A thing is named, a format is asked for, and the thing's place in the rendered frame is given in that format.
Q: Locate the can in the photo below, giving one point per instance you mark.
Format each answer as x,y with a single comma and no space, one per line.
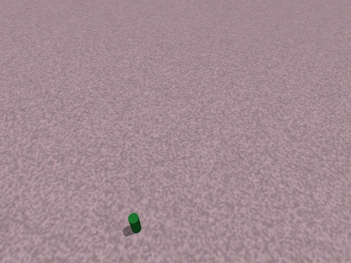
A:
134,222

